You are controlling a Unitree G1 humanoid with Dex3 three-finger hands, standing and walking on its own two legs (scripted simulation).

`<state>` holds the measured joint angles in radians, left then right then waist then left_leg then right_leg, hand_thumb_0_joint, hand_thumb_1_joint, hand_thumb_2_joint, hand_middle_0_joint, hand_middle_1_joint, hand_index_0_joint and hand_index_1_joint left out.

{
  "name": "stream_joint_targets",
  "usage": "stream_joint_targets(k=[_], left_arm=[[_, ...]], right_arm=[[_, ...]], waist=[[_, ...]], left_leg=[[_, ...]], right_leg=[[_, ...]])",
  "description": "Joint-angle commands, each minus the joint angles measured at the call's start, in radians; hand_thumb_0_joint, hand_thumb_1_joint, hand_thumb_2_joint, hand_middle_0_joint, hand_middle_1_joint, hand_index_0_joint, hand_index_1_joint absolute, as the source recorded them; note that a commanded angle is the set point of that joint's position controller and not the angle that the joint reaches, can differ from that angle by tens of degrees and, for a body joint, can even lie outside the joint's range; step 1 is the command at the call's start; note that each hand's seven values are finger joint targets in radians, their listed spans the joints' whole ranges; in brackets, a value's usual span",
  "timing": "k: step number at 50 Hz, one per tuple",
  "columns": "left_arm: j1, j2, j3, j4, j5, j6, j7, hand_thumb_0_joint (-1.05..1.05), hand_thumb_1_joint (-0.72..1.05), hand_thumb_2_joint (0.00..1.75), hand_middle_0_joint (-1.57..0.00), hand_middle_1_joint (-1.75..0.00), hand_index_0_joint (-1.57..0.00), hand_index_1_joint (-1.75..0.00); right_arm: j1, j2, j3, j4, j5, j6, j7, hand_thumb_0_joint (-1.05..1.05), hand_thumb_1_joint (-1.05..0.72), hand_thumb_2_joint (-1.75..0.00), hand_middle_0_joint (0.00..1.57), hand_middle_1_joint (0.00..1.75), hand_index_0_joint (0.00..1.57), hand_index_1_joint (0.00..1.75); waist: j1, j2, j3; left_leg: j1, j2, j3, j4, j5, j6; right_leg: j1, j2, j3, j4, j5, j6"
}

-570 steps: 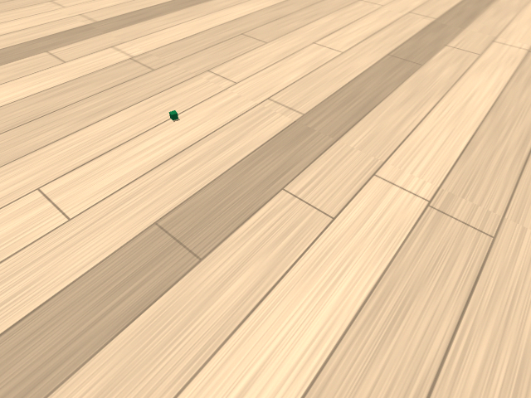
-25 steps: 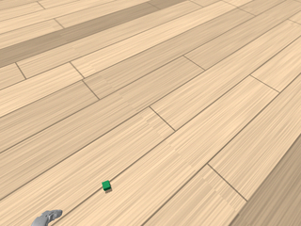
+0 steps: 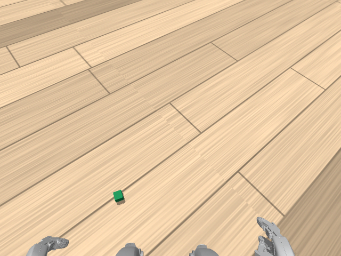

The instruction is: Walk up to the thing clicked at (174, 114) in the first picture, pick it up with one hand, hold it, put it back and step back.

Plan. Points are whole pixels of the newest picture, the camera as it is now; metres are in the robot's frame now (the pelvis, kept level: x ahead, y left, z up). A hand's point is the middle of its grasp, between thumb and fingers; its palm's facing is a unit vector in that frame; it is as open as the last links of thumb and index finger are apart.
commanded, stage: rise first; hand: left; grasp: from above
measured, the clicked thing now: (118, 196) +0.46 +0.24 -0.68
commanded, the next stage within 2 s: none
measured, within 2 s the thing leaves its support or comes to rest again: neither
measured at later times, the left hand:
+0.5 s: hand (70, 250) +0.18 +0.28 -0.27, palm faces -0.37 -0.60 -0.70, open 11.8 cm
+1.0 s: hand (92, 215) +0.31 +0.29 -0.45, palm faces -0.41 -0.12 -0.90, open 10.5 cm
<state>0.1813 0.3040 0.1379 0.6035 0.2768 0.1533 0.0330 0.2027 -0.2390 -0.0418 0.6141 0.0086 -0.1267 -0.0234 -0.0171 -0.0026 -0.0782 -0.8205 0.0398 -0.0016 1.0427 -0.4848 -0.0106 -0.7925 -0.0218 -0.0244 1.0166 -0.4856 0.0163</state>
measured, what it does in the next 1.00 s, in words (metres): lowers itself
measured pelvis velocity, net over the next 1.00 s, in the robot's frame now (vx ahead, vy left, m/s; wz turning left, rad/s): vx -0.09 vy -0.01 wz -0.06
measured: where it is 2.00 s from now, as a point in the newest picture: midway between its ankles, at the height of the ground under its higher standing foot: outside the picture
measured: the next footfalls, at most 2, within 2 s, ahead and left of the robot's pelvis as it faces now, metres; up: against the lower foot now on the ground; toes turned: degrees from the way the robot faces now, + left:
none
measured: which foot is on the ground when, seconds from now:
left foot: down 0.00-1.00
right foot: down 0.00-1.00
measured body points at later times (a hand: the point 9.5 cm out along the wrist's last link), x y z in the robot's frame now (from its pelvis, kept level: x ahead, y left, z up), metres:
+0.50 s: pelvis -0.03 +0.00 -0.12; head +0.13 +0.01 +0.30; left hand +0.20 +0.31 -0.23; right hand +0.17 -0.26 -0.22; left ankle +0.01 +0.12 -0.67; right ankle +0.00 -0.13 -0.67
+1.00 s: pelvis -0.09 -0.01 -0.30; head +0.12 +0.01 +0.10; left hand +0.33 +0.29 -0.39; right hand -0.01 -0.28 -0.43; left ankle +0.01 +0.12 -0.67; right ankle +0.00 -0.13 -0.67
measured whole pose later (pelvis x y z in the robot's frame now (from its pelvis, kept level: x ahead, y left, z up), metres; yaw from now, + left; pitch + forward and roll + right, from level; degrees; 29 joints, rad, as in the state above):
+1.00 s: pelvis -0.09 -0.01 -0.30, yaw -3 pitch +34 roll -3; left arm -0.70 0.58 0.11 1.21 1.05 -0.05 0.38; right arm 0.12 -0.26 -0.03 0.79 -0.07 -0.11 0.05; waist -0.11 0.00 -0.11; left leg -2.09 0.04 -0.08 2.14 -0.64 -0.02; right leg -2.05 -0.01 -0.04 2.11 -0.64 0.00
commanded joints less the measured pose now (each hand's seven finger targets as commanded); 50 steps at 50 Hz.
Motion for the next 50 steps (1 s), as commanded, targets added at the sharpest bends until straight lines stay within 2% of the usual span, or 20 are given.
stream_joint_targets(k=[1, 7, 10, 14, 17, 18, 20, 23, 25, 27, 30, 31, 32, 35, 39, 40, 43, 44, 48, 50], left_arm=[[0.039, 0.189, 0.061, -0.206, 0.015, 0.008, 0.027, 0.0, -0.24, 0.61, -0.53, -0.68, -0.52, -0.69], [0.112, 0.182, 0.057, -0.245, 0.046, 0.04, 0.031, 0.0, -0.18, 0.58, -0.53, -0.68, -0.53, -0.67], [0.07, 0.186, 0.042, -0.266, 0.068, 0.037, 0.037, 0.0, -0.19, 0.59, -0.52, -0.69, -0.52, -0.68], [-0.053, 0.208, 0.044, -0.179, 0.142, -0.002, 0.062, 0.0, -0.22, 0.61, -0.49, -0.7, -0.49, -0.7], [-0.139, 0.224, 0.047, -0.112, 0.207, -0.057, 0.085, 0.0, -0.22, 0.63, -0.49, -0.69, -0.48, -0.69], [-0.165, 0.246, 0.061, -0.099, 0.228, -0.075, 0.096, 0.0, -0.22, 0.63, -0.48, -0.7, -0.47, -0.7], [-0.195, 0.225, 0.021, -0.104, 0.27, -0.109, 0.112, 0.0, -0.2, 0.63, -0.49, -0.69, -0.49, -0.69], [-0.311, 0.287, 0.02, -0.136, 0.342, -0.148, 0.147, 0.0, -0.18, 0.65, -0.47, -0.7, -0.46, -0.71], [-0.37, 0.319, 0.023, -0.094, 0.396, -0.156, 0.181, 0.0, -0.18, 0.66, -0.44, -0.72, -0.44, -0.73], [-0.428, 0.383, 0.059, -0.029, 0.444, -0.152, 0.22, 0.0, -0.18, 0.65, -0.46, -0.71, -0.46, -0.72], [-0.526, 0.387, 0.055, 0.091, 0.499, -0.136, 0.262, 0.0, -0.13, 0.62, -0.48, -0.7, -0.48, -0.69], [-0.598, 0.372, 0.031, 0.123, 0.515, -0.131, 0.271, 0.0, -0.11, 0.6, -0.49, -0.69, -0.5, -0.68], [-0.656, 0.407, 0.047, 0.138, 0.536, -0.131, 0.285, 0.0, -0.08, 0.6, -0.51, -0.66, -0.52, -0.66], [-0.781, 0.437, 0.03, 0.27, 0.593, -0.138, 0.305, 0.0, -0.02, 0.56, -0.53, -0.62, -0.54, -0.61], [-0.948, 0.504, 0.013, 0.344, 0.662, -0.168, 0.33, 0.0, 0.03, 0.52, -0.58, -0.57, -0.59, -0.57], [-0.997, 0.507, 0.002, 0.348, 0.676, -0.176, 0.334, 0.0, 0.05, 0.51, -0.58, -0.59, -0.6, -0.58], [-1.02, 0.558, 0.024, 0.426, 0.726, -0.191, 0.356, 0.0, 0.04, 0.52, -0.56, -0.6, -0.58, -0.58], [-1.077, 0.574, 0.026, 0.428, 0.744, -0.197, 0.366, 0.0, 0.04, 0.52, -0.55, -0.6, -0.57, -0.58], [-1.153, 0.609, 0.039, 0.49, 0.799, -0.212, 0.402, 0.0, -0.01, 0.55, -0.52, -0.63, -0.54, -0.61], [-1.205, 0.622, 0.044, 0.5, 0.809, -0.216, 0.42, 0.0, -0.04, 0.58, -0.5, -0.64, -0.51, -0.62]], right_arm=[[0.024, -0.146, -0.053, -0.136, 0.001, -0.057, -0.02, 0.0, -1.0, -0.92, 0.2, 0.3, 0.2, 0.3], [0.007, -0.141, -0.049, -0.163, -0.001, -0.075, -0.022, 0.0, -0.99, -0.92, 0.2, 0.3, 0.2, 0.3], [-0.004, -0.142, -0.046, -0.167, -0.003, -0.082, -0.019, 0.0, -0.98, -0.92, 0.2, 0.3, 0.2, 0.3], [-0.02, -0.146, -0.042, -0.151, -0.006, -0.101, -0.011, 0.0, -0.99, -0.92, 0.2, 0.3, 0.2, 0.3], [-0.039, -0.161, -0.051, -0.135, -0.011, -0.116, -0.001, 0.0, -0.97, -0.92, 0.2, 0.3, 0.2, 0.3], [-0.045, -0.169, -0.054, -0.129, -0.01, -0.12, 0.003, 0.0, -0.96, -0.91, 0.2, 0.3, 0.2, 0.3], [-0.043, -0.176, -0.059, -0.119, -0.008, -0.125, 0.011, 0.0, -0.96, -0.91, 0.2, 0.3, 0.2, 0.3], [-0.046, -0.197, -0.07, -0.094, -0.004, -0.123, 0.017, 0.0, -0.92, -0.9, 0.2, 0.3, 0.2, 0.3], [-0.048, -0.208, -0.075, -0.07, -0.002, -0.113, 0.018, 0.0, -0.91, -0.9, 0.2, 0.3, 0.2, 0.3], [-0.044, -0.212, -0.074, -0.052, 0.002, -0.098, 0.018, 0.0, -0.93, -0.91, 0.2, 0.3, 0.2, 0.3], [-0.032, -0.209, -0.072, -0.024, -0.004, -0.074, 0.029, 0.0, -0.92, -0.9, 0.2, 0.3, 0.2, 0.3], [-0.024, -0.207, -0.068, -0.012, -0.008, -0.068, 0.035, 0.0, -0.92, -0.9, 0.2, 0.3, 0.2, 0.3], [-0.016, -0.21, -0.069, -0.006, -0.011, -0.062, 0.038, 0.0, -0.91, -0.9, 0.2, 0.3, 0.2, 0.3], [-0.014, -0.212, -0.069, 0.018, -0.026, -0.052, 0.048, 0.0, -0.89, -0.9, 0.2, 0.3, 0.2, 0.3], [-0.004, -0.207, -0.072, 0.047, -0.044, -0.038, 0.052, 0.0, -0.89, -0.9, 0.2, 0.3, 0.2, 0.3], [-0.001, -0.206, -0.072, 0.052, -0.049, -0.036, 0.053, 0.0, -0.89, -0.9, 0.2, 0.3, 0.2, 0.3], [0.004, -0.206, -0.061, 0.073, -0.06, -0.027, 0.059, 0.0, -0.89, -0.9, 0.2, 0.3, 0.2, 0.3], [0.009, -0.212, -0.058, 0.081, -0.066, -0.023, 0.059, 0.0, -0.89, -0.89, 0.2, 0.3, 0.2, 0.3], [0.018, -0.208, -0.047, 0.107, -0.082, -0.012, 0.063, 0.0, -0.89, -0.9, 0.2, 0.3, 0.2, 0.3], [0.031, -0.211, -0.041, 0.115, -0.088, -0.008, 0.065, 0.0, -0.89, -0.89, 0.2, 0.3, 0.2, 0.3]], waist=[[-0.009, 0.041, -0.274], [-0.002, 0.06, -0.28], [-0.012, 0.08, -0.283], [-0.035, 0.051, -0.292], [-0.03, 0.059, -0.33], [-0.02, 0.07, -0.356], [-0.021, 0.09, -0.435], [-0.02, 0.161, -0.539], [-0.027, 0.153, -0.568], [-0.008, 0.14, -0.584], [-0.004, 0.076, -0.642], [-0.021, 0.062, -0.655], [-0.01, 0.061, -0.682], [-0.023, 0.019, -0.696], [-0.038, 0.002, -0.703], [-0.054, 0.011, -0.696], [-0.043, 0.018, -0.695], [-0.059, 0.036, -0.699], [-0.07, 0.113, -0.679], [-0.084, 0.131, -0.692]], left_leg=[[0.147, -0.024, -0.002, -0.079, 0.302, 0.02], [0.081, -0.023, -0.012, -0.022, 0.295, 0.016], [0.043, -0.018, -0.024, 0.013, 0.285, 0.011], [-0.094, -0.024, -0.019, 0.144, 0.241, 0.02], [-0.207, -0.031, -0.019, 0.239, 0.176, 0.018], [-0.233, -0.033, -0.019, 0.263, 0.162, 0.016], [-0.25, -0.03, -0.031, 0.304, 0.168, 0.012], [-0.251, -0.021, -0.057, 0.372, 0.21, -0.001], [-0.303, -0.02, -0.062, 0.426, 0.205, 0.001], [-0.379, -0.026, -0.046, 0.477, 0.175, 0.007], [-0.51, -0.037, -0.012, 0.58, 0.154, 0.022], [-0.552, -0.038, -0.004, 0.616, 0.152, 0.028], [-0.581, -0.04, -0.001, 0.637, 0.122, 0.026], [-0.705, -0.041, 0.007, 0.711, 0.04, 0.027], [-0.793, -0.04, 0.016, 0.775, -0.059, 0.032], [-0.825, -0.04, 0.02, 0.796, -0.081, 0.034], [-0.864, -0.041, 0.022, 0.83, -0.112, 0.036], [-0.868, -0.041, 0.019, 0.846, -0.128, 0.037], [-0.879, -0.04, 0.009, 0.866, -0.17, 0.033], [-0.879, -0.038, 0.005, 0.883, -0.166, 0.033]], right_leg=[[0.086, 0.024, -0.001, -0.098, 0.267, -0.027], [0.009, 0.026, -0.009, -0.023, 0.241, -0.033], [-0.064, 0.028, -0.014, 0.03, 0.218, -0.036], [-0.191, 0.028, -0.011, 0.141, 0.201, -0.034], [-0.319, 0.027, -0.007, 0.249, 0.145, -0.035], [-0.352, 0.025, -0.006, 0.282, 0.131, -0.036], [-0.414, 0.023, -0.006, 0.348, 0.128, -0.041], [-0.536, 0.021, -0.013, 0.46, 0.141, -0.048], [-0.602, 0.023, -0.017, 0.511, 0.139, -0.049], [-0.636, 0.025, -0.013, 0.539, 0.124, -0.047], [-0.636, 0.03, -0.006, 0.572, 0.134, -0.039], [-0.643, 0.027, -0.004, 0.584, 0.142, -0.036], [-0.657, 0.027, -0.005, 0.602, 0.113, -0.038], [-0.683, 0.03, -0.009, 0.655, 0.041, -0.034], [-0.729, 0.037, 0.005, 0.666, -0.09, -0.032], [-0.742, 0.038, 0.012, 0.667, -0.115, -0.029], [-0.779, 0.044, 0.001, 0.709, -0.164, -0.036], [-0.815, 0.045, -0.005, 0.728, -0.179, -0.038], [-0.907, 0.048, -0.037, 0.798, -0.206, -0.05], [-0.93, 0.049, -0.047, 0.821, -0.196, -0.052]])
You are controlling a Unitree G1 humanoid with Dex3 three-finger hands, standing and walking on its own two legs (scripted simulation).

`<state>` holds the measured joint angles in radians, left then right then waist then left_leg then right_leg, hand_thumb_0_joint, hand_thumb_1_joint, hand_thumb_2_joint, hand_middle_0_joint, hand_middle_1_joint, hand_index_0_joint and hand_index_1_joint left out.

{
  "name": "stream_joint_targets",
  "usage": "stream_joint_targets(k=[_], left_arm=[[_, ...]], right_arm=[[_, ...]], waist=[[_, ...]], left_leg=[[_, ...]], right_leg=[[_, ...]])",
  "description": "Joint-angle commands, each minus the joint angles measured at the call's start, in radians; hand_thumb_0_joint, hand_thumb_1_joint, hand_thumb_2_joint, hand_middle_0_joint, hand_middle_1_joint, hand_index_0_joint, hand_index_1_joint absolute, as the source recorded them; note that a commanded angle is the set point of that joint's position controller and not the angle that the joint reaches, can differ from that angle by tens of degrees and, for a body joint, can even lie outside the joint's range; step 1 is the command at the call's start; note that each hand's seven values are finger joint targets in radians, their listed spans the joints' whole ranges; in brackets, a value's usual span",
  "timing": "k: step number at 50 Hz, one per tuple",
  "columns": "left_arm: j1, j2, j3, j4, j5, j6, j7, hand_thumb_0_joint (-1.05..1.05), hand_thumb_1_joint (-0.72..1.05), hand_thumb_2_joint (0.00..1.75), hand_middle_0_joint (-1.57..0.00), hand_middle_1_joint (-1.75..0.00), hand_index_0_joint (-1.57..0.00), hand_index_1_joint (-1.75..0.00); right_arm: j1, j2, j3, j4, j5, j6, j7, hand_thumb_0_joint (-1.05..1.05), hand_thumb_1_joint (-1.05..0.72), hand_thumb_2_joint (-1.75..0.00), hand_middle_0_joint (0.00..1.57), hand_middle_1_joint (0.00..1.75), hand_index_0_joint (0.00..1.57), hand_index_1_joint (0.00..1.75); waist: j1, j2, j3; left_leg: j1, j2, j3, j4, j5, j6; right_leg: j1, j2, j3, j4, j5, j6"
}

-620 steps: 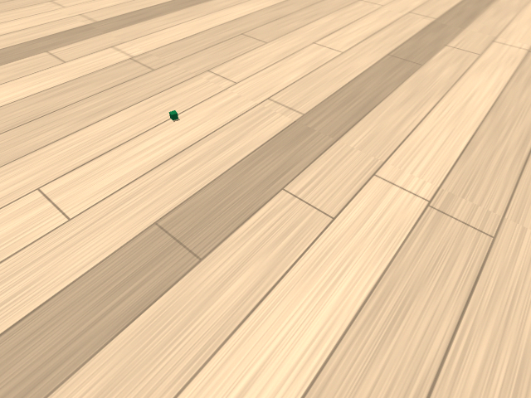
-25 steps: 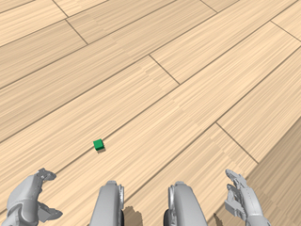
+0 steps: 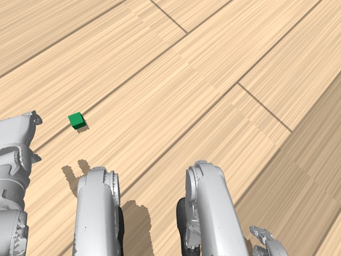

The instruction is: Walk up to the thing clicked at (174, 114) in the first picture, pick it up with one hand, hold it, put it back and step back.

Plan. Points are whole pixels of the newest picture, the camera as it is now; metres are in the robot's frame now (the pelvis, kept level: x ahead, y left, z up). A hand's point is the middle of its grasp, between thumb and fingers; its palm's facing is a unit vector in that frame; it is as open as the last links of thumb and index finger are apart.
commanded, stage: rise first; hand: left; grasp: from above
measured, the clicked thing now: (77, 120) +0.54 +0.28 -0.39
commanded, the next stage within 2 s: none
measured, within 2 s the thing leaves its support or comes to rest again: neither
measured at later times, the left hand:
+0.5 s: hand (45, 131) +0.45 +0.31 -0.23, palm faces -0.41 -0.18 -0.89, open 11.5 cm
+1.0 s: hand (52, 127) +0.47 +0.32 -0.27, palm faces -0.40 -0.20 -0.90, open 11.9 cm
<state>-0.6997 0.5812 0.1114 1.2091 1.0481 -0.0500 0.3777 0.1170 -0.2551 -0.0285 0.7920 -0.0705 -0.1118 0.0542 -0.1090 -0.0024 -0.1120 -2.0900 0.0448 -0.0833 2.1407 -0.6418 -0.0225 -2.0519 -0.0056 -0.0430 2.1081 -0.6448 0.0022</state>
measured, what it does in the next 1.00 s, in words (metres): lowers itself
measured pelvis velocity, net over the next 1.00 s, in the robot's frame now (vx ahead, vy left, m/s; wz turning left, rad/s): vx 0.02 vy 0.01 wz -0.08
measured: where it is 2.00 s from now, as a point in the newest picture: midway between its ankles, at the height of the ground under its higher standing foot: (152, 244)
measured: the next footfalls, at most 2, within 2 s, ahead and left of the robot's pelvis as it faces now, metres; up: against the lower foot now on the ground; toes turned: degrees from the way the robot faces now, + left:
none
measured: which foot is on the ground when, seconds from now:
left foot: down 0.00-1.00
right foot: down 0.00-1.00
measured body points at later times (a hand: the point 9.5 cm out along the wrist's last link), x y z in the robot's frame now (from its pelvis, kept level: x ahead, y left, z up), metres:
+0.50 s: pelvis +0.01 +0.01 -0.06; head +0.26 +0.05 +0.32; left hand +0.47 +0.32 -0.18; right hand +0.06 -0.26 -0.18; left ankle +0.09 +0.13 -0.37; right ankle +0.10 -0.12 -0.37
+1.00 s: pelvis +0.02 +0.01 -0.09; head +0.28 +0.06 +0.28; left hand +0.49 +0.32 -0.22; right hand +0.05 -0.26 -0.19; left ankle +0.09 +0.13 -0.37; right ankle +0.10 -0.12 -0.37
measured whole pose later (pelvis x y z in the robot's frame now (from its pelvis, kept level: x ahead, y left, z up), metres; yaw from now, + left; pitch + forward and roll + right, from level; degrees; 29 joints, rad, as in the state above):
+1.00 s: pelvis +0.02 +0.01 -0.09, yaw -4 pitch +34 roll -8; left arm -0.97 0.77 0.23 1.52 1.11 -0.05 0.44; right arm 0.13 -0.28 0.07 0.78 -0.16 -0.11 0.19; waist -0.23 -0.03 0.01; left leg -2.33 0.04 -0.15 2.45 -0.71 -0.01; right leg -2.26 0.02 -0.08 2.36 -0.69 0.03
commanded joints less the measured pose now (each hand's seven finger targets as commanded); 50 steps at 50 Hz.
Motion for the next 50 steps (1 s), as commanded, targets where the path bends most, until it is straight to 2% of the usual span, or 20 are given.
stream_joint_targets(k=[1, 2, 3, 5, 6, 11, 14, 15, 17, 19, 21, 24, 31, 32, 33, 36, 41, 43, 47, 50], left_arm=[[-0.328, 0.348, 0.075, -0.073, 0.047, -0.009, 0.084, 0.0, -0.04, 0.58, -0.49, -0.65, -0.51, -0.63], [-0.334, 0.346, 0.073, -0.049, 0.045, -0.005, 0.089, 0.0, -0.05, 0.59, -0.48, -0.66, -0.5, -0.64], [-0.351, 0.315, 0.059, -0.033, 0.047, -0.003, 0.092, 0.0, -0.07, 0.6, -0.47, -0.66, -0.49, -0.65], [-0.38, 0.339, 0.076, 0.002, 0.044, 0.005, 0.102, 0.0, -0.07, 0.6, -0.46, -0.67, -0.48, -0.65], [-0.385, 0.32, 0.063, 0.022, 0.038, 0.011, 0.102, 0.0, -0.09, 0.62, -0.46, -0.67, -0.47, -0.66], [-0.438, 0.305, 0.06, 0.098, 0.014, 0.043, 0.108, 0.0, -0.11, 0.63, -0.43, -0.71, -0.45, -0.68], [-0.457, 0.31, 0.062, 0.115, 0.017, 0.049, 0.102, 0.0, -0.1, 0.62, -0.44, -0.69, -0.46, -0.67], [-0.45, 0.32, 0.064, 0.121, 0.023, 0.05, 0.101, 0.0, -0.1, 0.62, -0.44, -0.69, -0.46, -0.67], [-0.477, 0.318, 0.057, 0.118, 0.028, 0.042, 0.095, 0.0, -0.11, 0.62, -0.44, -0.68, -0.46, -0.66], [-0.473, 0.343, 0.071, 0.112, 0.03, 0.036, 0.093, 0.0, -0.12, 0.64, -0.44, -0.68, -0.45, -0.67], [-0.489, 0.353, 0.085, 0.11, 0.035, 0.028, 0.096, 0.0, -0.14, 0.65, -0.43, -0.7, -0.44, -0.69], [-0.506, 0.371, 0.102, 0.142, 0.044, 0.022, 0.107, 0.0, -0.16, 0.66, -0.41, -0.71, -0.43, -0.7], [-0.535, 0.434, 0.12, 0.17, 0.054, 0.006, 0.107, 0.0, -0.17, 0.67, -0.39, -0.75, -0.4, -0.73], [-0.539, 0.434, 0.123, 0.169, 0.056, 0.005, 0.106, 0.0, -0.17, 0.67, -0.39, -0.75, -0.41, -0.73], [-0.537, 0.452, 0.138, 0.177, 0.055, 0.006, 0.11, 0.0, -0.16, 0.66, -0.38, -0.75, -0.41, -0.73], [-0.539, 0.439, 0.125, 0.203, 0.049, 0.004, 0.111, 0.0, -0.18, 0.68, -0.38, -0.76, -0.39, -0.74], [-0.54, 0.473, 0.131, 0.202, 0.054, -0.006, 0.101, 0.0, -0.17, 0.66, -0.38, -0.75, -0.4, -0.73], [-0.533, 0.46, 0.12, 0.194, 0.059, -0.007, 0.099, 0.0, -0.15, 0.65, -0.38, -0.76, -0.41, -0.74], [-0.535, 0.475, 0.129, 0.166, 0.062, -0.01, 0.105, 0.0, -0.18, 0.67, -0.37, -0.77, -0.39, -0.75], [-0.548, 0.469, 0.127, 0.162, 0.072, -0.008, 0.111, 0.0, -0.19, 0.68, -0.36, -0.77, -0.38, -0.75]], right_arm=[[0.119, -0.199, -0.054, -0.054, -0.014, -0.02, -0.012, 0.0, -0.89, -0.89, 0.2, 0.3, 0.2, 0.3], [0.118, -0.194, -0.05, -0.052, -0.017, -0.02, -0.009, 0.0, -0.89, -0.89, 0.2, 0.3, 0.2, 0.3], [0.13, -0.199, -0.048, -0.043, -0.02, -0.022, -0.007, 0.0, -0.89, -0.9, 0.2, 0.3, 0.2, 0.3], [0.145, -0.204, -0.044, -0.03, -0.027, -0.022, 0.001, 0.0, -0.89, -0.9, 0.2, 0.3, 0.2, 0.3], [0.147, -0.199, -0.042, -0.028, -0.028, -0.021, 0.005, 0.0, -0.89, -0.9, 0.2, 0.3, 0.2, 0.3], [0.178, -0.213, -0.037, -0.007, -0.037, -0.025, 0.022, 0.0, -0.89, -0.9, 0.2, 0.3, 0.2, 0.3], [0.197, -0.22, -0.031, -0.001, -0.04, -0.028, 0.036, 0.0, -0.89, -0.9, 0.2, 0.3, 0.2, 0.3], [0.199, -0.223, -0.031, 0.002, -0.042, -0.028, 0.039, 0.0, -0.89, -0.9, 0.2, 0.3, 0.2, 0.3], [0.206, -0.222, -0.028, 0.0, -0.043, -0.026, 0.048, 0.0, -0.89, -0.9, 0.2, 0.3, 0.2, 0.3], [0.212, -0.222, -0.022, 0.002, -0.045, -0.025, 0.057, 0.0, -0.89, -0.9, 0.2, 0.3, 0.2, 0.3], [0.226, -0.225, -0.017, 0.0, -0.048, -0.024, 0.065, 0.0, -0.89, -0.9, 0.2, 0.3, 0.2, 0.3], [0.238, -0.227, -0.006, 0.0, -0.055, -0.022, 0.077, 0.0, -0.89, -0.9, 0.2, 0.3, 0.2, 0.3], [0.227, -0.23, 0.007, -0.003, -0.069, -0.018, 0.096, 0.0, -0.89, -0.9, 0.2, 0.3, 0.2, 0.3], [0.238, -0.233, 0.01, -0.005, -0.073, -0.017, 0.099, 0.0, -0.89, -0.9, 0.2, 0.3, 0.2, 0.3], [0.233, -0.24, 0.013, -0.006, -0.073, -0.016, 0.099, 0.0, -0.89, -0.9, 0.2, 0.3, 0.2, 0.3], [0.228, -0.243, 0.019, -0.007, -0.082, -0.014, 0.105, 0.0, -0.89, -0.9, 0.2, 0.3, 0.2, 0.3], [0.233, -0.25, 0.028, -0.008, -0.084, -0.012, 0.111, 0.0, -0.89, -0.9, 0.2, 0.3, 0.2, 0.3], [0.235, -0.255, 0.031, -0.012, -0.088, -0.009, 0.116, 0.0, -0.89, -0.9, 0.2, 0.3, 0.2, 0.3], [0.234, -0.264, 0.032, -0.015, -0.085, -0.005, 0.122, 0.0, -0.89, -0.9, 0.2, 0.3, 0.2, 0.3], [0.239, -0.273, 0.033, -0.014, -0.083, -0.001, 0.125, 0.0, -0.89, -0.9, 0.2, 0.3, 0.2, 0.3]], waist=[[0.006, 0.147, -0.649], [0.001, 0.163, -0.633], [-0.013, 0.196, -0.623], [-0.02, 0.206, -0.627], [-0.024, 0.229, -0.62], [-0.051, 0.261, -0.604], [-0.067, 0.267, -0.613], [-0.059, 0.268, -0.621], [-0.08, 0.257, -0.612], [-0.071, 0.263, -0.618], [-0.076, 0.267, -0.643], [-0.094, 0.237, -0.639], [-0.09, 0.244, -0.628], [-0.102, 0.237, -0.636], [-0.093, 0.237, -0.63], [-0.109, 0.225, -0.598], [-0.113, 0.225, -0.578], [-0.116, 0.247, -0.594], [-0.114, 0.296, -0.603], [-0.127, 0.326, -0.608]], left_leg=[[0.395, -0.042, 0.084, -0.211, -0.011, 0.044], [0.404, -0.039, 0.079, -0.207, -0.012, 0.043], [0.405, -0.038, 0.078, -0.199, -0.002, 0.041], [0.426, -0.031, 0.057, -0.193, 0.02, 0.039], [0.426, -0.031, 0.055, -0.192, 0.03, 0.036], [0.437, -0.022, 0.037, -0.164, 0.077, 0.032], [0.434, -0.021, 0.028, -0.135, 0.122, 0.031], [0.436, -0.021, 0.031, -0.126, 0.128, 0.031], [0.401, -0.023, 0.036, -0.101, 0.134, 0.036], [0.398, -0.022, 0.037, -0.088, 0.155, 0.035], [0.389, -0.024, 0.041, -0.071, 0.176, 0.037], [0.34, -0.026, 0.048, -0.037, 0.173, 0.044], [0.27, -0.025, 0.061, 0.008, 0.12, 0.052], [0.274, -0.025, 0.061, 0.021, 0.137, 0.054], [0.264, -0.025, 0.058, 0.021, 0.128, 0.054], [0.232, -0.024, 0.056, 0.037, 0.111, 0.056], [0.206, -0.021, 0.05, 0.058, 0.118, 0.058], [0.227, -0.02, 0.045, 0.06, 0.139, 0.054], [0.279, -0.017, 0.03, 0.057, 0.174, 0.044], [0.312, -0.016, 0.021, 0.056, 0.193, 0.037]], right_leg=[[0.296, 0.032, -0.037, -0.253, -0.028, -0.041], [0.265, 0.032, -0.045, -0.241, -0.024, -0.043], [0.24, 0.029, -0.051, -0.224, 0.0, -0.044], [0.205, 0.027, -0.067, -0.187, 0.034, -0.047], [0.189, 0.028, -0.07, -0.174, 0.043, -0.05], [0.131, 0.026, -0.084, -0.126, 0.101, -0.051], [0.128, 0.022, -0.087, -0.093, 0.144, -0.049], [0.124, 0.024, -0.086, -0.087, 0.149, -0.051], [0.14, 0.026, -0.085, -0.083, 0.158, -0.047], [0.146, 0.025, -0.084, -0.066, 0.173, -0.046], [0.162, 0.027, -0.084, -0.054, 0.193, -0.043], [0.174, 0.027, -0.085, -0.048, 0.199, -0.037], [0.182, 0.039, -0.087, -0.031, 0.156, -0.035], [0.193, 0.039, -0.089, -0.03, 0.178, -0.032], [0.18, 0.04, -0.093, -0.022, 0.165, -0.033], [0.181, 0.046, -0.095, -0.025, 0.158, -0.03], [0.18, 0.049, -0.105, -0.005, 0.168, -0.028], [0.19, 0.052, -0.11, 0.004, 0.192, -0.029], [0.158, 0.051, -0.125, 0.036, 0.215, -0.037], [0.126, 0.052, -0.134, 0.05, 0.228, -0.04]])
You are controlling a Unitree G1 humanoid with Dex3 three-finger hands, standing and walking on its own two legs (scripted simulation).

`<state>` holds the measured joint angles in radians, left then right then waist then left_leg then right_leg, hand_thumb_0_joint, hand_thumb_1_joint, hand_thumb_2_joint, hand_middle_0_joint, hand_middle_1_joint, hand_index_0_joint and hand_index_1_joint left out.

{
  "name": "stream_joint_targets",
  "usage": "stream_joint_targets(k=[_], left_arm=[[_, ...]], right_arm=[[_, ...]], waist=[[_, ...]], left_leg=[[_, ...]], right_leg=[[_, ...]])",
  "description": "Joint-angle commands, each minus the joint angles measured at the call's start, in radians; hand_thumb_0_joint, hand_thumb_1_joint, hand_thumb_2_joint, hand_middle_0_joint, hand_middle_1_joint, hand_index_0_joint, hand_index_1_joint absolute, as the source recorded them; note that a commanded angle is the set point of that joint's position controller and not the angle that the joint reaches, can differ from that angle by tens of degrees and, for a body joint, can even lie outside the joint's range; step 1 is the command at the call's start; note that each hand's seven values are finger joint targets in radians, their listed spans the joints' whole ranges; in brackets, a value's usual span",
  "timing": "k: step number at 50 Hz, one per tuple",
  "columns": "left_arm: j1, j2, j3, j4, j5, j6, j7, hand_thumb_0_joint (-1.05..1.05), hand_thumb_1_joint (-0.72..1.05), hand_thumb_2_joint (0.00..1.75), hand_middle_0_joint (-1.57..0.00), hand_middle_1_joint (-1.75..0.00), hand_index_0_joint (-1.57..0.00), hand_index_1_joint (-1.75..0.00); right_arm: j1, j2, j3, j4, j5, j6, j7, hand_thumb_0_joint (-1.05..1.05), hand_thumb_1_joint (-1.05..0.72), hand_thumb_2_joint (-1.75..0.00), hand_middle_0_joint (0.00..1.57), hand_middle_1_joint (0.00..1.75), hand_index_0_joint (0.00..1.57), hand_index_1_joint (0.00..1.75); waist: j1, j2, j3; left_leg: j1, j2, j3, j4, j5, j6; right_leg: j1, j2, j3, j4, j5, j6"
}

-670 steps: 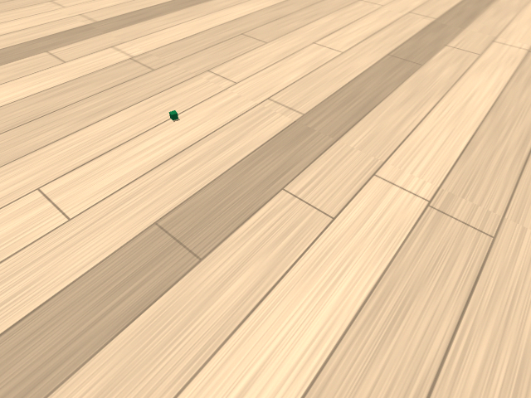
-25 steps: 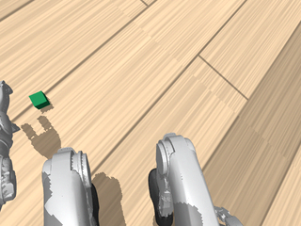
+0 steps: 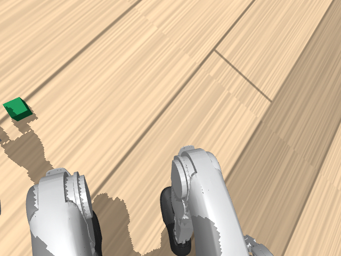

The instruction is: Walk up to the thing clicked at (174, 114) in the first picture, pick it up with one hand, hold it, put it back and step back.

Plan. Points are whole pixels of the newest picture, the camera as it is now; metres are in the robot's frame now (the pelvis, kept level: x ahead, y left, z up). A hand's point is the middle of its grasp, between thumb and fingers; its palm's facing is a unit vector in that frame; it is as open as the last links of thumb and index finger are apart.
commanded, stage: rise first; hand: left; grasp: from above
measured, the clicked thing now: (18, 109) +0.50 +0.31 -0.30
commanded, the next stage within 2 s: none
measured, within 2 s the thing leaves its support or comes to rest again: neither
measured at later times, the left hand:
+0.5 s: hand out of the picture +0.45 +0.34 -0.19, palm faces -0.37 -0.23 -0.90, open 12.4 cm
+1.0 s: hand out of the picture +0.46 +0.34 -0.19, palm faces -0.37 -0.22 -0.90, open 12.5 cm
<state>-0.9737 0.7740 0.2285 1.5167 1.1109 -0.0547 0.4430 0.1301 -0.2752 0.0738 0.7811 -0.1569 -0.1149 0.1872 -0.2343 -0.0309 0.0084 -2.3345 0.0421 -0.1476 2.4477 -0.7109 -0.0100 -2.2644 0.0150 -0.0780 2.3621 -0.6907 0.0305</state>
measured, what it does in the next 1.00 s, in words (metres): stands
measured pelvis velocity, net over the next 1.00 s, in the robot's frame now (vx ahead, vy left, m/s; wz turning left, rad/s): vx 0.00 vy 0.00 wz -0.03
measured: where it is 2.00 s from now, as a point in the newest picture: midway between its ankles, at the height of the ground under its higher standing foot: (137, 245)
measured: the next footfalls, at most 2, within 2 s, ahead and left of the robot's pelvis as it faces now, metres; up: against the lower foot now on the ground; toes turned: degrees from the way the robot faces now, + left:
none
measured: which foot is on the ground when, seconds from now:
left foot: down 0.00-1.00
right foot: down 0.00-1.00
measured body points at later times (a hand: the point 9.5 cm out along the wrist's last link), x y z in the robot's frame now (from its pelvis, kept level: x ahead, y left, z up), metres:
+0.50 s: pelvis +0.00 +0.00 -0.01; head +0.26 +0.07 +0.35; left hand +0.47 +0.35 -0.14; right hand +0.04 -0.27 -0.11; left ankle +0.07 +0.13 -0.29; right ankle +0.10 -0.12 -0.29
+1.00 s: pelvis +0.00 +0.00 -0.01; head +0.26 +0.08 +0.35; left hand +0.47 +0.35 -0.14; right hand +0.04 -0.26 -0.10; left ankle +0.07 +0.13 -0.29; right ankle +0.10 -0.12 -0.29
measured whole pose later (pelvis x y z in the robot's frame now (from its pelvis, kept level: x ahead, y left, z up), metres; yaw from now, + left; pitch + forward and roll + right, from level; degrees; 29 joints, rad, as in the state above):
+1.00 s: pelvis +0.00 +0.00 -0.01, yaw -2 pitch +33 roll -9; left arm -1.02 0.85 0.22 1.56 1.10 -0.03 0.44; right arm 0.15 -0.30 0.13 0.74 -0.16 -0.13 0.23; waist -0.28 -0.03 0.03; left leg -2.36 0.04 -0.18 2.48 -0.71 -0.01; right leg -2.27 0.02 -0.10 2.37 -0.68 0.04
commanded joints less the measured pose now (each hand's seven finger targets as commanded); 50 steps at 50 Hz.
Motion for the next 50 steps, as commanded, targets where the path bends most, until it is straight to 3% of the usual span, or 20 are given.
stream_joint_targets(k=[1, 5, 6, 8, 10, 11, 14, 16, 21, 29, 41, 48, 50], left_arm=[[-0.273, 0.282, 0.02, -0.139, 0.008, -0.002, 0.049, 0.0, -0.19, 0.68, -0.36, -0.78, -0.38, -0.75], [-0.294, 0.283, 0.008, -0.124, 0.01, 0.003, 0.052, 0.0, -0.22, 0.71, -0.34, -0.77, -0.36, -0.76], [-0.282, 0.288, 0.01, -0.117, 0.01, 0.003, 0.052, 0.0, -0.22, 0.71, -0.34, -0.79, -0.35, -0.77], [-0.291, 0.29, 0.011, -0.116, 0.006, 0.001, 0.053, 0.0, -0.21, 0.69, -0.34, -0.78, -0.36, -0.76], [-0.282, 0.299, 0.01, -0.104, 0.003, 0.001, 0.052, 0.0, -0.21, 0.7, -0.33, -0.8, -0.35, -0.78], [-0.295, 0.303, 0.008, -0.101, 0.005, 0.001, 0.052, 0.0, -0.29, 0.78, -0.35, -0.72, -0.33, -0.75], [-0.307, 0.321, 0.01, -0.083, 0.0, -0.002, 0.052, 0.0, -0.23, 0.72, -0.35, -0.76, -0.36, -0.76], [-0.292, 0.335, 0.017, -0.077, -0.002, -0.003, 0.052, 0.0, -0.24, 0.72, -0.34, -0.77, -0.35, -0.77], [-0.295, 0.341, 0.025, -0.068, 0.0, -0.002, 0.055, 0.0, -0.25, 0.72, -0.34, -0.78, -0.34, -0.77], [-0.345, 0.355, 0.011, -0.076, 0.009, 0.007, 0.059, 0.0, -0.26, 0.73, -0.34, -0.77, -0.34, -0.77], [-0.324, 0.371, 0.01, -0.101, 0.002, 0.018, 0.049, 0.0, -0.26, 0.73, -0.33, -0.79, -0.34, -0.78], [-0.314, 0.336, -0.001, -0.1, -0.015, 0.018, 0.028, 0.0, -0.26, 0.74, -0.33, -0.78, -0.33, -0.78], [-0.307, 0.354, 0.005, -0.1, -0.014, 0.018, 0.023, 0.0, -0.25, 0.72, -0.35, -0.77, -0.35, -0.77]], right_arm=[[0.226, -0.263, -0.07, -0.007, 0.002, 0.004, -0.006, 0.0, -0.89, -0.9, 0.2, 0.3, 0.2, 0.3], [0.224, -0.268, -0.064, -0.011, 0.002, 0.003, -0.002, 0.0, -0.89, -0.9, 0.2, 0.3, 0.2, 0.3], [0.217, -0.27, -0.065, -0.013, 0.004, 0.005, -0.002, 0.0, -0.89, -0.9, 0.2, 0.3, 0.2, 0.3], [0.229, -0.27, -0.058, -0.014, -0.003, 0.002, 0.0, 0.0, -0.89, -0.9, 0.2, 0.3, 0.2, 0.3], [0.22, -0.269, -0.056, -0.014, 0.002, 0.0, 0.001, 0.0, -0.89, -0.9, 0.2, 0.3, 0.2, 0.3], [0.228, -0.27, -0.05, -0.016, -0.004, -0.002, 0.004, 0.0, -0.89, -0.9, 0.2, 0.3, 0.2, 0.3], [0.229, -0.274, -0.043, -0.02, -0.008, -0.006, 0.007, 0.0, -0.89, -0.9, 0.2, 0.3, 0.2, 0.3], [0.224, -0.273, -0.038, -0.02, -0.009, -0.009, 0.008, 0.0, -0.9, -0.9, 0.2, 0.3, 0.2, 0.3], [0.222, -0.282, -0.034, -0.025, -0.011, -0.01, 0.012, 0.0, -0.9, -0.9, 0.2, 0.3, 0.2, 0.3], [0.232, -0.292, -0.021, -0.025, -0.014, -0.012, 0.018, 0.0, -0.9, -0.9, 0.2, 0.3, 0.2, 0.3], [0.233, -0.294, -0.017, -0.031, -0.011, -0.016, 0.029, 0.0, -0.9, -0.9, 0.2, 0.3, 0.2, 0.3], [0.246, -0.3, -0.024, -0.033, -0.005, -0.014, 0.038, 0.0, -0.89, -0.9, 0.2, 0.3, 0.2, 0.3], [0.243, -0.296, -0.022, -0.034, -0.001, -0.012, 0.038, 0.0, -0.9, -0.9, 0.2, 0.3, 0.2, 0.3]], waist=[[-0.006, 0.365, -0.718], [-0.022, 0.361, -0.672], [-0.009, 0.358, -0.676], [-0.027, 0.34, -0.676], [-0.015, 0.34, -0.673], [-0.031, 0.341, -0.66], [-0.039, 0.279, -0.659], [-0.023, 0.302, -0.658], [-0.027, 0.33, -0.668], [-0.056, 0.343, -0.649], [-0.044, 0.407, -0.663], [-0.054, 0.353, -0.661], [-0.04, 0.357, -0.667]], left_leg=[[0.551, -0.014, 0.084, -0.252, 0.258, 0.025], [0.528, -0.012, 0.079, -0.252, 0.218, 0.027], [0.521, -0.013, 0.081, -0.253, 0.206, 0.028], [0.5, -0.014, 0.087, -0.236, 0.213, 0.033], [0.501, -0.014, 0.088, -0.235, 0.211, 0.033], [0.487, -0.015, 0.09, -0.23, 0.212, 0.034], [0.425, -0.015, 0.093, -0.203, 0.191, 0.046], [0.433, -0.014, 0.093, -0.211, 0.193, 0.042], [0.464, -0.015, 0.081, -0.221, 0.196, 0.034], [0.461, -0.012, 0.076, -0.206, 0.208, 0.036], [0.483, -0.014, 0.075, -0.221, 0.224, 0.028], [0.47, -0.014, 0.073, -0.215, 0.236, 0.033], [0.466, -0.016, 0.076, -0.219, 0.235, 0.033]], right_leg=[[0.333, 0.03, -0.101, -0.204, 0.274, -0.066], [0.297, 0.03, -0.107, -0.202, 0.242, -0.068], [0.297, 0.034, -0.106, -0.207, 0.232, -0.07], [0.332, 0.032, -0.102, -0.213, 0.245, -0.062], [0.32, 0.034, -0.101, -0.211, 0.241, -0.064], [0.338, 0.034, -0.1, -0.214, 0.245, -0.061], [0.375, 0.038, -0.093, -0.232, 0.238, -0.051], [0.373, 0.039, -0.096, -0.225, 0.231, -0.054], [0.351, 0.042, -0.111, -0.205, 0.23, -0.059], [0.343, 0.044, -0.116, -0.205, 0.251, -0.058], [0.345, 0.043, -0.12, -0.198, 0.261, -0.061], [0.36, 0.042, -0.117, -0.21, 0.277, -0.055], [0.367, 0.044, -0.113, -0.21, 0.274, -0.056]])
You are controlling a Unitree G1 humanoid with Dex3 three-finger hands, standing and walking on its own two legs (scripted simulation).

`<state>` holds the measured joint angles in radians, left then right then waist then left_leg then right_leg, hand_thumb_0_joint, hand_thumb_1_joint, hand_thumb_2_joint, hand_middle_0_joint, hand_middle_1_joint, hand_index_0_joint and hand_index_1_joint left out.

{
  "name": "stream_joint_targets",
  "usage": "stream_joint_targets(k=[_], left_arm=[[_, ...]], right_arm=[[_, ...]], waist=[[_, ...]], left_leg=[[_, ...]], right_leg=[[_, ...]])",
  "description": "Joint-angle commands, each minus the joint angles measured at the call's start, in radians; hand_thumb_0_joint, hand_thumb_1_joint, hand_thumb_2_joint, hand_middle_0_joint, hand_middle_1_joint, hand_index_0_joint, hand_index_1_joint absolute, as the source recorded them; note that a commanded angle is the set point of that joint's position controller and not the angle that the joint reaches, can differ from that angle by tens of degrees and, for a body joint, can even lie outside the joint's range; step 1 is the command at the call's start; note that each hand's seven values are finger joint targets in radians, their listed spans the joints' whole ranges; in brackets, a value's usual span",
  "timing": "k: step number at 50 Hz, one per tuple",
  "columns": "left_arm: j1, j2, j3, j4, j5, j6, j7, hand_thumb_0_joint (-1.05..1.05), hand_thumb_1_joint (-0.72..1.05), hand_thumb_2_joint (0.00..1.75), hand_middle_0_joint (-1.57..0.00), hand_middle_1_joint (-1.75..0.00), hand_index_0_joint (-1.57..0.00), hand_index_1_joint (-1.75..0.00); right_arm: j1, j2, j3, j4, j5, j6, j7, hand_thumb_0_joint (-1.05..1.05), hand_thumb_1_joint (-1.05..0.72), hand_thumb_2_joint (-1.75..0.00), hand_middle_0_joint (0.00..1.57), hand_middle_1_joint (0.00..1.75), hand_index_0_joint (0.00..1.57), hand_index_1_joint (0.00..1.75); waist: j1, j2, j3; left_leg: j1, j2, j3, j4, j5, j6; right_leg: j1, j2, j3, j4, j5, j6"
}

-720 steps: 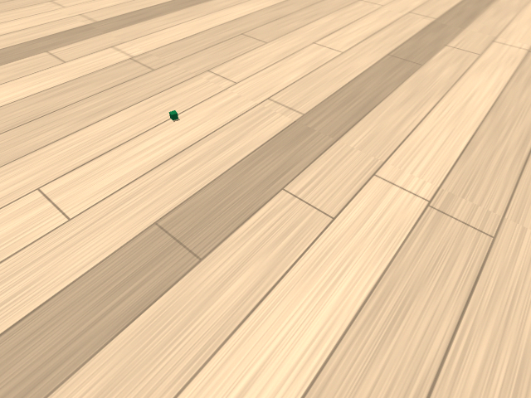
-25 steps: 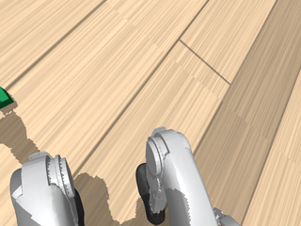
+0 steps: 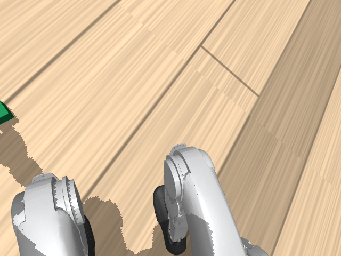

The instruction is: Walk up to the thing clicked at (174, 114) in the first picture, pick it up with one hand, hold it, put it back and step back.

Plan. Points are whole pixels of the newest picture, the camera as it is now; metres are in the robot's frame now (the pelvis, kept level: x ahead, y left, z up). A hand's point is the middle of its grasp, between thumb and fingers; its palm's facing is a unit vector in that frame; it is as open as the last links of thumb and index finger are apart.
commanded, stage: rise first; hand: left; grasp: from above
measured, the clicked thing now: out of the picture +0.49 +0.32 -0.29
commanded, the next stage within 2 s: none
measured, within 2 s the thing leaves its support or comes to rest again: neither
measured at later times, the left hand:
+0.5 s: hand out of the picture +0.44 +0.35 -0.17, palm faces -0.36 -0.23 -0.91, open 12.4 cm
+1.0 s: hand out of the picture +0.44 +0.35 -0.17, palm faces -0.36 -0.22 -0.90, open 12.0 cm
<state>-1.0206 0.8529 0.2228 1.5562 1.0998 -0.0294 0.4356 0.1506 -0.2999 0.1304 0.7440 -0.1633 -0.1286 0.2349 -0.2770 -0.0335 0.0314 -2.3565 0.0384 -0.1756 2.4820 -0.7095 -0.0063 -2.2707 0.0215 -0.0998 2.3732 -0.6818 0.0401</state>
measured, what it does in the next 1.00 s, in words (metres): stands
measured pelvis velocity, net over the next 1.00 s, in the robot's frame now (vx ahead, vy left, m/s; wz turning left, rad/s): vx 0.00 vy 0.00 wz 0.02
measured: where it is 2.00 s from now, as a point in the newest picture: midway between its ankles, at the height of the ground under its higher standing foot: (131, 246)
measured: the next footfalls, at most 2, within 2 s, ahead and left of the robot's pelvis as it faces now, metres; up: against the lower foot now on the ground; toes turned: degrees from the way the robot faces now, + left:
none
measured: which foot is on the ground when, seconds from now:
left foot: down 0.00-1.00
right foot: down 0.00-1.00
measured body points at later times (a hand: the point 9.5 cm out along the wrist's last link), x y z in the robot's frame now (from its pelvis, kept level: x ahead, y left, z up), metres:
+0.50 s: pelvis +0.00 +0.00 +0.00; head +0.24 +0.08 +0.37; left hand +0.46 +0.36 -0.11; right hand +0.05 -0.27 -0.09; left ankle +0.07 +0.13 -0.28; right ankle +0.10 -0.12 -0.28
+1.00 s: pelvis +0.00 +0.00 +0.00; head +0.24 +0.08 +0.37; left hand +0.45 +0.36 -0.12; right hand +0.05 -0.27 -0.09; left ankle +0.07 +0.13 -0.28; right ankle +0.10 -0.12 -0.28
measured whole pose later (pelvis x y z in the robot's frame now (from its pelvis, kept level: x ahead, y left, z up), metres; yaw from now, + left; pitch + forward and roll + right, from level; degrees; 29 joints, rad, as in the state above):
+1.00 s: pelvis +0.00 +0.00 +0.00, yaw +1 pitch +32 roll -9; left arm -1.00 0.82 0.21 1.55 1.12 -0.05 0.43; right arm 0.15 -0.31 0.11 0.75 -0.16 -0.13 0.24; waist -0.27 -0.03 0.01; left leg -2.35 0.03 -0.16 2.46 -0.69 -0.01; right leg -2.27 0.02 -0.09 2.36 -0.67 0.04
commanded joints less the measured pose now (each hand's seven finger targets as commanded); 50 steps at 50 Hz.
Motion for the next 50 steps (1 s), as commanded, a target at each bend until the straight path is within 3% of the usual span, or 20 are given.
stream_joint_targets(k=[1, 5, 7, 12, 14, 17, 19, 33, 37, 41, 43, 45, 47, 48, 50], left_arm=[[-0.264, 0.274, 0.006, -0.15, -0.001, -0.011, 0.026, 0.0, -0.26, 0.73, -0.34, -0.78, -0.34, -0.77], [-0.273, 0.251, -0.01, -0.15, 0.006, -0.02, 0.018, 0.0, -0.26, 0.74, -0.35, -0.77, -0.35, -0.77], [-0.265, 0.273, 0.009, -0.153, 0.005, -0.022, 0.024, 0.0, -0.24, 0.73, -0.36, -0.75, -0.36, -0.75], [-0.264, 0.236, -0.008, -0.139, 0.004, -0.018, 0.033, 0.0, -0.25, 0.73, -0.37, -0.74, -0.36, -0.75], [-0.3, 0.264, 0.008, -0.17, 0.008, -0.018, 0.041, 0.0, -0.23, 0.72, -0.37, -0.74, -0.36, -0.75], [-0.288, 0.259, 0.002, -0.157, 0.016, -0.013, 0.044, 0.0, -0.26, 0.74, -0.36, -0.74, -0.35, -0.75], [-0.299, 0.257, -0.007, -0.14, 0.019, -0.012, 0.037, 0.0, -0.25, 0.73, -0.37, -0.74, -0.36, -0.74], [-0.255, 0.253, -0.007, -0.154, 0.011, -0.017, 0.016, 0.0, -0.21, 0.7, -0.39, -0.71, -0.38, -0.72], [-0.279, 0.225, -0.028, -0.158, 0.018, -0.022, 0.01, 0.0, -0.2, 0.69, -0.4, -0.7, -0.4, -0.71], [-0.282, 0.247, 0.001, -0.181, 0.011, -0.029, 0.026, 0.0, -0.18, 0.68, -0.42, -0.68, -0.41, -0.69], [-0.275, 0.236, -0.006, -0.172, 0.009, -0.028, 0.033, 0.0, -0.17, 0.67, -0.42, -0.69, -0.42, -0.69], [-0.277, 0.273, 0.024, -0.162, 0.021, -0.024, 0.044, 0.0, -0.18, 0.68, -0.41, -0.69, -0.4, -0.7], [-0.265, 0.248, -0.007, -0.138, 0.027, -0.018, 0.038, 0.0, -0.2, 0.7, -0.4, -0.69, -0.39, -0.7], [-0.299, 0.257, 0.004, -0.168, 0.03, -0.019, 0.038, 0.0, -0.2, 0.7, -0.4, -0.68, -0.39, -0.69], [-0.272, 0.235, -0.014, -0.115, 0.024, -0.016, 0.03, 0.0, -0.19, 0.7, -0.42, -0.67, -0.41, -0.68]], right_arm=[[0.22, -0.274, -0.081, 0.003, 0.005, 0.002, -0.01, 0.0, -0.9, -0.9, 0.2, 0.3, 0.2, 0.3], [0.224, -0.27, -0.084, 0.0, 0.006, 0.002, -0.008, 0.0, -0.9, -0.9, 0.2, 0.3, 0.2, 0.3], [0.223, -0.276, -0.087, 0.0, 0.006, 0.0, -0.008, 0.0, -0.89, -0.9, 0.2, 0.3, 0.2, 0.3], [0.208, -0.268, -0.09, 0.0, 0.012, 0.001, -0.009, 0.0, -0.9, -0.9, 0.2, 0.3, 0.2, 0.3], [0.216, -0.276, -0.09, 0.0, 0.012, 0.002, -0.011, 0.0, -0.89, -0.9, 0.2, 0.3, 0.2, 0.3], [0.211, -0.267, -0.088, 0.005, 0.014, 0.004, -0.014, 0.0, -0.89, -0.9, 0.2, 0.3, 0.2, 0.3], [0.215, -0.27, -0.091, 0.003, 0.012, 0.002, -0.013, 0.0, -0.89, -0.9, 0.2, 0.3, 0.2, 0.3], [0.211, -0.264, -0.095, 0.007, 0.011, -0.003, -0.013, 0.0, -0.89, -0.9, 0.2, 0.3, 0.2, 0.3], [0.223, -0.267, -0.099, 0.009, 0.012, -0.005, -0.011, 0.0, -0.89, -0.9, 0.2, 0.3, 0.2, 0.3], [0.229, -0.272, -0.096, 0.01, 0.008, -0.007, -0.008, 0.0, -0.89, -0.9, 0.2, 0.3, 0.2, 0.3], [0.218, -0.263, -0.094, 0.007, 0.01, -0.008, -0.007, 0.0, -0.89, -0.9, 0.2, 0.3, 0.2, 0.3], [0.216, -0.27, -0.093, 0.007, 0.009, -0.006, -0.011, 0.0, -0.89, -0.9, 0.2, 0.3, 0.2, 0.3], [0.209, -0.262, -0.093, 0.005, 0.008, -0.006, -0.008, 0.0, -0.89, -0.9, 0.2, 0.3, 0.2, 0.3], [0.219, -0.27, -0.095, 0.008, 0.005, -0.007, -0.009, 0.0, -0.89, -0.9, 0.2, 0.3, 0.2, 0.3], [0.216, -0.267, -0.094, 0.007, 0.005, -0.01, -0.009, 0.0, -0.89, -0.9, 0.2, 0.3, 0.2, 0.3]], waist=[[-0.001, 0.373, -0.687], [-0.011, 0.348, -0.684], [0.0, 0.347, -0.673], [0.008, 0.356, -0.685], [0.001, 0.369, -0.686], [0.008, 0.362, -0.689], [-0.005, 0.353, -0.682], [0.017, 0.358, -0.709], [-0.003, 0.363, -0.68], [0.005, 0.36, -0.703], [0.014, 0.372, -0.716], [0.016, 0.367, -0.716], [0.012, 0.386, -0.688], [-0.003, 0.372, -0.705], [-0.008, 0.326, -0.662]], left_leg=[[0.492, -0.013, 0.105, -0.258, 0.224, 0.029], [0.484, -0.012, 0.103, -0.253, 0.21, 0.031], [0.481, -0.014, 0.103, -0.266, 0.184, 0.03], [0.498, -0.016, 0.105, -0.272, 0.18, 0.027], [0.499, -0.017, 0.104, -0.278, 0.182, 0.026], [0.496, -0.019, 0.109, -0.278, 0.186, 0.027], [0.496, -0.019, 0.109, -0.269, 0.192, 0.029], [0.504, -0.019, 0.113, -0.274, 0.208, 0.027], [0.521, -0.019, 0.106, -0.28, 0.205, 0.024], [0.519, -0.018, 0.11, -0.272, 0.23, 0.026], [0.527, -0.018, 0.115, -0.271, 0.215, 0.025], [0.515, -0.021, 0.113, -0.275, 0.203, 0.026], [0.512, -0.021, 0.119, -0.276, 0.191, 0.026], [0.521, -0.02, 0.114, -0.271, 0.204, 0.027], [0.483, -0.021, 0.118, -0.265, 0.18, 0.034]], right_leg=[[0.366, 0.035, -0.092, -0.221, 0.256, -0.066], [0.368, 0.038, -0.093, -0.228, 0.244, -0.065], [0.352, 0.035, -0.093, -0.232, 0.214, -0.067], [0.331, 0.037, -0.091, -0.23, 0.212, -0.072], [0.331, 0.033, -0.093, -0.23, 0.214, -0.071], [0.337, 0.034, -0.088, -0.232, 0.217, -0.072], [0.333, 0.034, -0.086, -0.232, 0.224, -0.07], [0.357, 0.032, -0.084, -0.234, 0.234, -0.069], [0.33, 0.031, -0.088, -0.229, 0.228, -0.073], [0.355, 0.03, -0.088, -0.232, 0.253, -0.068], [0.348, 0.032, -0.084, -0.234, 0.24, -0.07], [0.342, 0.029, -0.086, -0.229, 0.227, -0.07], [0.329, 0.031, -0.08, -0.23, 0.216, -0.074], [0.334, 0.029, -0.084, -0.232, 0.229, -0.07], [0.335, 0.033, -0.078, -0.244, 0.207, -0.068]])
